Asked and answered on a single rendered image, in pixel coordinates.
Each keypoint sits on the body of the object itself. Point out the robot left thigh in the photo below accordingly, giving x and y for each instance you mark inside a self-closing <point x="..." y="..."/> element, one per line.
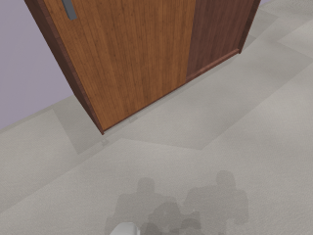
<point x="126" y="228"/>

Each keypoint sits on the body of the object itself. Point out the wardrobe door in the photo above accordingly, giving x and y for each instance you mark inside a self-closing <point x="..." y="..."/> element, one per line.
<point x="126" y="53"/>
<point x="217" y="29"/>

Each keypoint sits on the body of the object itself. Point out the handle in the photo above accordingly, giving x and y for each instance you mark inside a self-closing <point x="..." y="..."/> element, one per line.
<point x="69" y="9"/>

